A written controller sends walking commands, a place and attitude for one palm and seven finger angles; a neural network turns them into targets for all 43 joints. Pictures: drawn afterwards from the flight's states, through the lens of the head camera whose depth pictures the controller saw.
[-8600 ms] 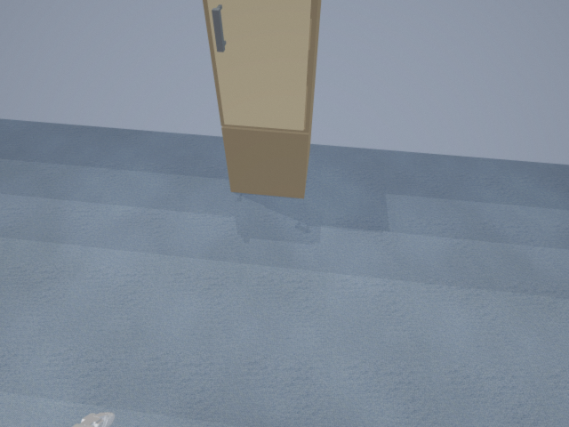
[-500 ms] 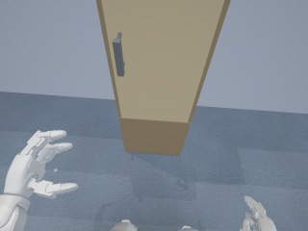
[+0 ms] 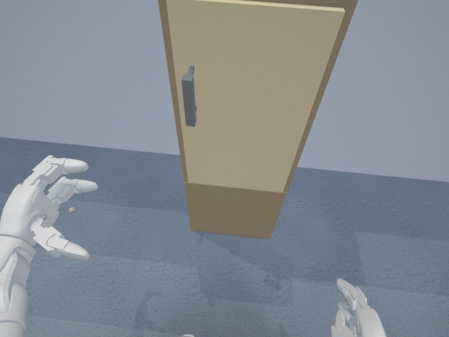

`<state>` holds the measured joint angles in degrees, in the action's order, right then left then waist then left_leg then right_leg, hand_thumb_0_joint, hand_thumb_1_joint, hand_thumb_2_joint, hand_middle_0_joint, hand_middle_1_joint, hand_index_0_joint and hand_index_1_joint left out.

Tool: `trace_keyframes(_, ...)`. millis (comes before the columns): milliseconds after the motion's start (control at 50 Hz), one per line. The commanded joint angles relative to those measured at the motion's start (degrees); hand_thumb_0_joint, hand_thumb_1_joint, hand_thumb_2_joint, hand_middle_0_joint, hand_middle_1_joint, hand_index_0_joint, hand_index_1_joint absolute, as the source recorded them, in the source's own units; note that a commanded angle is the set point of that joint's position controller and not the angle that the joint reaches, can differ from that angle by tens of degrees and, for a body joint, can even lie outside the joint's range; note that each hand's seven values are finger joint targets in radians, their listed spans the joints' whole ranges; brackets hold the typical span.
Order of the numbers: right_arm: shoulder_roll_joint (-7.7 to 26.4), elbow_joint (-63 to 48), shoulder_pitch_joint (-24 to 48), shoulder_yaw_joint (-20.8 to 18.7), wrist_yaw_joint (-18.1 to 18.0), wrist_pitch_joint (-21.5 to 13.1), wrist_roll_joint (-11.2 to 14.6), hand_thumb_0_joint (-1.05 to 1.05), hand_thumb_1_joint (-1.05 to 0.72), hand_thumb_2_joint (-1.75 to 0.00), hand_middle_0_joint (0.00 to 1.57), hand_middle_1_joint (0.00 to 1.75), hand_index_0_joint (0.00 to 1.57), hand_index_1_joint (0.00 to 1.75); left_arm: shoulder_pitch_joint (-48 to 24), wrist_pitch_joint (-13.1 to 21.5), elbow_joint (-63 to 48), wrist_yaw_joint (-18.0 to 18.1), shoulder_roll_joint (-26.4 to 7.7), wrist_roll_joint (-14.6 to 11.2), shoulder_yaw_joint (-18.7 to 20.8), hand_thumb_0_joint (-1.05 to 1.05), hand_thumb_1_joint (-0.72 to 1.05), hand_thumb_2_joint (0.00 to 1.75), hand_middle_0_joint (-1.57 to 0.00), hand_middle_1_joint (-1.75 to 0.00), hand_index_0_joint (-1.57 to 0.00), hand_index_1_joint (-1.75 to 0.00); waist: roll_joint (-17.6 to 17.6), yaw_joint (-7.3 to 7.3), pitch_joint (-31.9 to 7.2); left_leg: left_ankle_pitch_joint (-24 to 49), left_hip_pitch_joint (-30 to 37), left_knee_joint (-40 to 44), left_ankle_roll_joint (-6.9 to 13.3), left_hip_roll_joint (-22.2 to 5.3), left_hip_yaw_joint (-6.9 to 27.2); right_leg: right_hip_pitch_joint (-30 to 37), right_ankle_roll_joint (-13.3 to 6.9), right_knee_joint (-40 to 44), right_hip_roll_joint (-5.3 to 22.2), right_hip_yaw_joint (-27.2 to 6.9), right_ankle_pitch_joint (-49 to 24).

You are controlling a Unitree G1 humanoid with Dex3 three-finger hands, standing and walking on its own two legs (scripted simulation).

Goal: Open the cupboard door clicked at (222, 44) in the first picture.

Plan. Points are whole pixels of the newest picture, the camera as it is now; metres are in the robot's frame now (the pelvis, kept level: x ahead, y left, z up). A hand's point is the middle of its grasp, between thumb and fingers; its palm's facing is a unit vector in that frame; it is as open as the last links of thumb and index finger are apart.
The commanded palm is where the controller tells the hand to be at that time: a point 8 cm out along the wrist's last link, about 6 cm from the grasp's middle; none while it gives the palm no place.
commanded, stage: raise the hand with hooked fingers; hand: left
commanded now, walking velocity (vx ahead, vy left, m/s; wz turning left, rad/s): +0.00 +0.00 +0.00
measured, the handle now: (191, 96) +0.61 +0.13 +0.08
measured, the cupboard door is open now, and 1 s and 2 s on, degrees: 0 0 0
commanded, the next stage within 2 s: move the hooked fingers beside the handle in 0.54 s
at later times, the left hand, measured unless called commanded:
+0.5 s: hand (82, 206) +0.29 +0.25 +0.10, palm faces -0.01 -1.00 -0.03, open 14.0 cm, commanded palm +0.26 +0.30 +0.10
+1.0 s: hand (105, 179) +0.34 +0.24 +0.10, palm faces -0.05 -1.00 -0.01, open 14.0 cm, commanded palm +0.32 +0.29 +0.09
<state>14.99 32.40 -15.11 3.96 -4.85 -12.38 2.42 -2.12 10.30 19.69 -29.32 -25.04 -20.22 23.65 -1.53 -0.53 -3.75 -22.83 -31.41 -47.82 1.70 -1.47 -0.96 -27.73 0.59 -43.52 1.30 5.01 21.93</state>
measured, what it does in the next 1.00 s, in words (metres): stands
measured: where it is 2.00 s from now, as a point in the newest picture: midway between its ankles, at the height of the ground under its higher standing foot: outside the picture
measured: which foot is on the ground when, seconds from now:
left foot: down 0.00-1.00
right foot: down 0.00-1.00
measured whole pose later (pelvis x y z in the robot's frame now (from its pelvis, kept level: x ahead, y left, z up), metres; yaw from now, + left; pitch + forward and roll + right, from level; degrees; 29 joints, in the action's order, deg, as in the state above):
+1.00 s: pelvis -0.01 -0.02 +0.00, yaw -1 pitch +7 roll -1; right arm 16.4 33.7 -16.5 3.0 -5.5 -9.6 2.8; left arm -19.5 12.9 38.8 -29.8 -27.1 -17.4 23.3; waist -0.9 1.8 -3.1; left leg -20.9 -32.7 -46.5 0.2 -2.5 -1.1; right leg -30.2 -1.0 -44.1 0.3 4.6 21.0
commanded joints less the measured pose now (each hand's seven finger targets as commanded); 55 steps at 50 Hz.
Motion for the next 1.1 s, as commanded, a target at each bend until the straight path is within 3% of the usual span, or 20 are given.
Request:
trace_keyframes(0,9.2,-8.0,1.9,-4.3,-1.0,-2.6,0.4,0.00,-0.90,-0.90,0.20,0.30,0.20,0.30,-15.6,2.9,-9.9,-1.0,-16.1,-1.5,6.6,0.00,-0.50,0.30,-0.30,-1.20,-0.30,-1.20,-5.1,0.29,-13.1,17.9,11.9,9.6,-1.1,1.0,3.8,3.3,-2.6,5.2,-3.1,-0.6,-14.1)
trace_keyframes(60,9.2,-8.2,1.5,-4.5,-0.8,-2.5,0.6,0.00,-0.90,-0.90,0.20,0.30,0.20,0.30,-13.7,2.7,-7.9,-1.4,-14.1,-1.4,5.2,0.00,-0.50,0.30,-0.30,-1.20,-0.30,-1.20,-4.5,0.21,-12.7,18.4,12.2,10.1,-1.1,1.0,3.7,3.3,-2.4,5.7,-3.0,-0.4,-14.3)
trace_keyframes(120,9.5,-8.5,1.3,-4.8,-0.4,-2.1,0.6,0.00,-0.90,-0.90,0.20,0.30,0.20,0.30,-12.6,2.4,-6.4,-2.1,-14.2,-2.0,5.6,0.00,-0.50,0.30,-0.30,-1.20,-0.30,-1.20,-2.4,0.04,-12.1,17.6,11.0,10.0,-0.8,1.2,3.0,3.9,-2.4,6.1,-3.0,-0.8,-14.9)
trace_keyframes(180,9.6,-8.8,1.2,-4.8,-0.1,-1.8,0.3,0.00,-0.90,-0.90,0.20,0.30,0.20,0.30,-13.7,3.0,-7.6,-1.6,-15.8,-2.0,7.0,0.00,-0.50,0.30,-0.30,-1.20,-0.30,-1.20,-3.2,-0.35,-12.3,17.4,10.6,10.0,-0.8,1.4,2.7,4.6,-2.6,6.1,-3.1,-1.1,-14.9)
trace_keyframes(320,9.0,-8.6,1.6,-4.7,-0.5,-1.6,0.5,0.00,-0.90,-0.90,0.20,0.30,0.20,0.30,-15.2,5.1,-8.2,-0.2,-15.4,-1.4,6.7,0.00,-0.50,0.30,-0.30,-1.20,-0.30,-1.20,-4.9,0.34,-11.0,12.5,10.1,10.7,-0.6,1.4,2.2,3.6,-2.3,7.1,-2.8,-1.9,-10.6)
trace_keyframes(380,9.2,-8.6,1.7,-4.7,-0.8,-1.7,0.5,0.00,-0.90,-0.90,0.20,0.30,0.20,0.30,-15.4,5.5,-8.2,-0.3,-16.1,-1.4,7.0,0.00,-0.50,0.30,-0.30,-1.20,-0.30,-1.20,-3.0,0.47,-11.2,11.9,9.8,10.3,-0.3,1.4,2.2,4.4,-2.3,7.4,-2.8,-2.4,-10.0)
trace_keyframes(440,8.9,-8.4,2.0,-4.6,-1.0,-1.8,0.6,0.00,-0.90,-0.90,0.20,0.30,0.20,0.30,-15.5,5.4,-7.7,-0.7,-15.3,-1.4,6.2,0.00,-0.50,0.30,-0.30,-1.20,-0.30,-1.20,-4.3,0.57,-11.2,11.5,9.7,10.4,-0.4,1.5,1.9,4.2,-2.1,7.7,-2.5,-2.7,-10.1)
trace_keyframes(620,9.0,-8.2,2.0,-4.4,-1.2,-2.0,0.8,0.00,-0.90,-0.90,0.20,0.30,0.20,0.30,-16.1,4.8,-5.1,-1.6,-14.7,-1.6,5.4,0.00,-0.50,0.30,-0.30,-1.20,-0.30,-1.20,-1.4,1.01,-9.7,10.4,8.2,9.7,-0.2,1.6,1.6,3.6,-1.7,8.3,-2.3,-3.6,-9.4)
trace_keyframes(660,9.1,-7.5,2.1,-4.3,-1.5,-2.0,0.8,0.00,-0.90,-0.90,0.20,0.30,0.20,0.30,-21.7,5.1,-4.6,-1.2,-15.0,-1.3,4.8,0.00,-0.50,0.30,-0.30,-1.20,-0.30,-1.20,-2.7,1.87,-9.5,9.0,8.1,9.4,-0.2,1.6,1.7,2.4,-1.6,8.4,-2.1,-4.0,-7.7)
trace_keyframes(700,9.3,-6.9,1.8,-4.2,-1.8,-1.8,0.8,0.00,-0.90,-0.90,0.20,0.30,0.20,0.30,-26.6,5.4,-2.4,-1.1,-15.9,-0.9,4.4,0.00,-0.50,0.30,-0.30,-1.20,-0.30,-1.20,-1.6,2.68,-9.0,7.8,7.4,8.9,-0.1,1.6,1.8,1.8,-1.6,8.7,-2.1,-4.8,-6.1)
trace_keyframes(760,9.2,-6.2,1.2,-4.2,-2.0,-1.6,0.8,0.00,-0.90,-0.90,0.20,0.30,0.20,0.30,-30.4,6.1,0.3,-0.9,-15.7,0.3,3.1,0.00,-0.50,0.30,-0.30,-1.20,-0.30,-1.20,-3.4,2.68,-11.1,7.4,7.9,8.9,-0.1,1.7,1.9,1.5,-1.7,8.1,-1.9,-4.6,-5.6)
trace_keyframes(780,9.4,-6.0,1.0,-4.1,-2.1,-1.4,0.7,0.00,-0.90,-0.90,0.20,0.30,0.20,0.30,-31.8,6.0,1.5,-0.9,-16.7,0.2,3.6,0.00,-0.50,0.30,-0.30,-1.20,-0.30,-1.20,-2.3,2.72,-11.3,8.0,7.6,8.3,-0.1,1.6,1.9,2.2,-1.8,7.9,-2.0,-5.0,-6.2)
trace_keyframes(860,9.4,-5.8,0.2,-4.3,-1.6,-0.8,0.7,0.00,-0.90,-0.90,0.20,0.30,0.20,0.30,-32.9,6.4,4.6,-0.7,-17.6,1.3,3.9,0.00,-0.50,0.30,-0.30,-1.20,-0.30,-1.20,-4.1,1.98,-14.3,11.0,8.0,8.2,-0.2,1.7,1.8,3.2,-1.9,6.6,-1.9,-4.3,-10.3)
trace_keyframes(880,9.7,-6.1,-0.2,-4.3,-1.4,-0.4,0.5,0.00,-0.90,-0.90,0.20,0.30,0.20,0.30,-32.5,6.2,5.8,-0.7,-18.8,1.1,5.1,0.00,-0.50,0.30,-0.30,-1.20,-0.30,-1.20,-3.1,1.38,-14.9,11.8,7.4,7.9,-0.2,1.7,2.0,4.2,-2.1,6.0,-2.2,-4.4,-11.2)
trace_keyframes(940,9.7,-6.0,-0.9,-4.5,-1.1,0.6,0.7,0.00,-0.90,-0.90,0.20,0.30,0.20,0.30,-35.5,5.9,8.4,-0.3,-17.6,1.8,3.5,0.00,-0.50,0.30,-0.30,-1.20,-0.30,-1.20,-2.8,2.28,-14.3,11.7,6.6,8.0,-0.3,1.5,1.6,2.7,-1.8,5.8,-2.1,-4.0,-12.0)
trace_keyframes(980,9.9,-6.6,-1.5,-4.5,-0.7,1.2,0.5,0.00,-0.90,-0.90,0.20,0.30,0.20,0.30,-34.5,6.1,9.5,0.1,-19.2,1.5,5.3,0.00,-0.50,0.30,-0.30,-1.20,-0.30,-1.20,-1.5,1.21,-15.0,12.4,5.9,7.7,-0.2,1.7,1.7,4.3,-2.1,5.4,-2.4,-4.2,-12.6)
trace_keyframes(1080,10.1,-6.1,-3.2,-4.8,-0.5,2.8,0.4,0.00,-0.90,-0.90,0.20,0.30,0.20,0.30,-40.3,7.2,12.2,0.7,-19.3,2.6,4.4,0.00,-0.50,0.30,-0.30,-1.20,-0.30,-1.20,-1.6,2.71,-15.1,12.6,5.2,7.3,-0.1,1.5,1.3,2.7,-1.9,4.7,-2.6,-4.1,-13.4)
